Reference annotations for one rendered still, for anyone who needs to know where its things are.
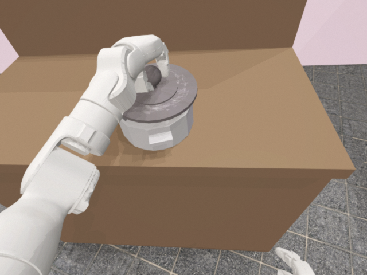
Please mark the right robot hand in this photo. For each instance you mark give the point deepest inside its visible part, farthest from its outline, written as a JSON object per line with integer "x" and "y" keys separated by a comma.
{"x": 293, "y": 260}

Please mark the left robot hand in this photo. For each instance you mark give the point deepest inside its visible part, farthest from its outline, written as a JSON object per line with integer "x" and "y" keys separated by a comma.
{"x": 152, "y": 48}

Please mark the robot left forearm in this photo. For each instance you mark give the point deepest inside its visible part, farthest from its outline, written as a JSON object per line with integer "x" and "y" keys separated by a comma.
{"x": 111, "y": 92}

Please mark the pot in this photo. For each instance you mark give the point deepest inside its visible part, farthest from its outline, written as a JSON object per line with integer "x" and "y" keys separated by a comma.
{"x": 158, "y": 136}

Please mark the robot left upper arm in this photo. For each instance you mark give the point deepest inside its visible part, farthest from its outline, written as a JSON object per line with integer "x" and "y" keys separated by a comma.
{"x": 30, "y": 229}

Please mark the table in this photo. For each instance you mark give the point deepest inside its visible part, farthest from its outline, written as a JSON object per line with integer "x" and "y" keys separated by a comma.
{"x": 260, "y": 150}

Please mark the knob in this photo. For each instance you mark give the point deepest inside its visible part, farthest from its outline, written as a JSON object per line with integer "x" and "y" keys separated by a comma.
{"x": 153, "y": 74}

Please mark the lid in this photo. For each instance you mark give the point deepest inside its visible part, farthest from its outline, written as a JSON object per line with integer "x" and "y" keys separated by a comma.
{"x": 169, "y": 99}

